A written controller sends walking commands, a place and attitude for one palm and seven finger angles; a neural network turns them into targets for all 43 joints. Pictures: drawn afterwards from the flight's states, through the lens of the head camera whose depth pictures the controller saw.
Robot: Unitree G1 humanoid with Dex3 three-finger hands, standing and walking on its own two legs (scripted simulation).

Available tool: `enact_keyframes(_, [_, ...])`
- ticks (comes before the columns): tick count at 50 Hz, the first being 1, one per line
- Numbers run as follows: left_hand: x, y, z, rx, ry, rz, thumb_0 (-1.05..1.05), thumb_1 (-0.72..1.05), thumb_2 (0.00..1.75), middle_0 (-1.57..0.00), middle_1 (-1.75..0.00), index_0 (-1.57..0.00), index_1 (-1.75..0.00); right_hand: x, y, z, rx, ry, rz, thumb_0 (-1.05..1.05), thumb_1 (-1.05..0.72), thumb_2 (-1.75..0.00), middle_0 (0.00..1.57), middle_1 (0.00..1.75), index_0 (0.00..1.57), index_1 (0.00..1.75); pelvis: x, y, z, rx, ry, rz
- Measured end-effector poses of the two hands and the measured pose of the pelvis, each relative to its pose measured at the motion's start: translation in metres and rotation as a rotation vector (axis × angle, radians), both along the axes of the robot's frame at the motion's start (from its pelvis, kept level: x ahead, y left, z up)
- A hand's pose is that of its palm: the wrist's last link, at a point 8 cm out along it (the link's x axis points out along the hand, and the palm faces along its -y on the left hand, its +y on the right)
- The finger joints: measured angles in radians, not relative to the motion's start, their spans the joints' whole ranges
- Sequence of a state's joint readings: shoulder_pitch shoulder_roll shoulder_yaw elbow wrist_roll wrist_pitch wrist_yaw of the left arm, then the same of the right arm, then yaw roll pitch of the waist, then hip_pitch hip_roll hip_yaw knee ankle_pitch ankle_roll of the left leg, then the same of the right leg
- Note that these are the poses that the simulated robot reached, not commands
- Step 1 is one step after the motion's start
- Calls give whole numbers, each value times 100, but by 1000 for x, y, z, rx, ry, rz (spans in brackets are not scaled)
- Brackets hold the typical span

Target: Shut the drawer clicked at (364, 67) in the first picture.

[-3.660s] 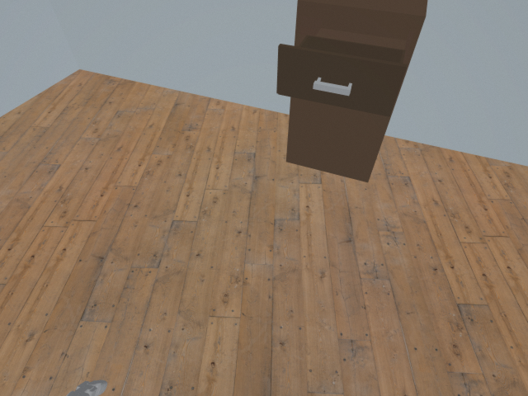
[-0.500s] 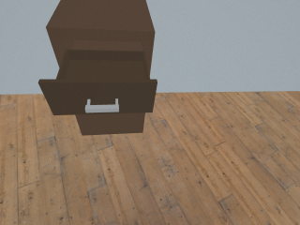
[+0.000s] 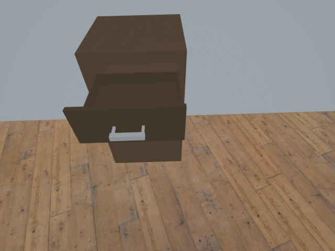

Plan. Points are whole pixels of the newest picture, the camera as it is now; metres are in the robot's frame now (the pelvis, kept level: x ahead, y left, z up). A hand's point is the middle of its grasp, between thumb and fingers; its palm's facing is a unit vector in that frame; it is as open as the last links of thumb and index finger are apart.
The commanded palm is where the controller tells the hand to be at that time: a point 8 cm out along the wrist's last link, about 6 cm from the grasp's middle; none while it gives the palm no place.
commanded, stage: take the last steps up to it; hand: left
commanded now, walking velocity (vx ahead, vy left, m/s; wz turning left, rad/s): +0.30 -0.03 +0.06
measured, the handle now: (127, 132) +0.53 +0.17 -0.08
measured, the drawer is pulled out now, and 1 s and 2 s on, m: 0.29 0.29 0.29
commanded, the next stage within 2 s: come to a stop and stand still in 0.72 s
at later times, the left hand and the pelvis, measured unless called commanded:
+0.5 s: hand out of the picture +0.06 +0.20 -0.17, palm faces +0.09 -0.99 -0.15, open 7.4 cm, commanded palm none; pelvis +0.09 +0.03 +0.01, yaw +2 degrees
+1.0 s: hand (123, 220) +0.25 +0.16 -0.17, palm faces +0.07 -0.98 -0.19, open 7.2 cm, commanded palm none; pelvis +0.22 -0.02 +0.00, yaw +1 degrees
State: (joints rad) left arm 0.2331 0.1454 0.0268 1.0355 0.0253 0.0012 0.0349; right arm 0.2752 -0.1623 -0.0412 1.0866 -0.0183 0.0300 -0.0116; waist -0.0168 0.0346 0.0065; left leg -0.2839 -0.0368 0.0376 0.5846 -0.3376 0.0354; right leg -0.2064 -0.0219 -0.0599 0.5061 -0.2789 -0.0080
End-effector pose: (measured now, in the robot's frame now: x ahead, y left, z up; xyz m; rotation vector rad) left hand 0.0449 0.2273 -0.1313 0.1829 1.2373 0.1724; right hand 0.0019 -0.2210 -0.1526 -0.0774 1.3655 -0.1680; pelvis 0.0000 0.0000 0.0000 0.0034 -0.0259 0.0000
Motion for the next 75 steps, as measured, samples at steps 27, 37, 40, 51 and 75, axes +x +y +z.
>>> enact_keyframes(27, [45, 20, -9, -81, 140, 78, 1, 91, 90, -20, -30, -20, -30, 69, 37, 19, -12, 66, 37, 0, -91, -90, 20, 30, 20, 30, 100, 22, 8, 7, 21, 33])
enact_keyframes(37, [189, -2, -5, 17, -71, 4, 1, 92, 90, -20, -30, -20, -30, 97, 2, -13, 53, 203, -17, 1, -91, -90, 20, 30, 20, 30, 168, -18, -14, 10, 8, 33])
enact_keyframes(40, [198, -16, -1, -2, -64, 19, 1, 92, 90, -20, -30, -20, -30, 137, -16, -7, 20, 148, 2, 1, -91, -90, 20, 30, 20, 30, 184, -22, -7, 0, 5, 34])
enact_keyframes(51, [195, -21, -15, -51, 69, 56, 1, 94, 90, -20, -30, -20, -30, 276, -25, 13, -73, -95, 74, 1, -93, -90, 19, 30, 19, 30, 227, -14, -1, -40, 2, 22])
enact_keyframes(75, [139, -46, -5, 5, 194, 56, 1, 91, 90, -20, -30, -20, -30, 257, -52, 1, -17, -70, 52, -1, -93, -90, 20, 30, 20, 30, 208, -47, 0, 4, -5, 13])
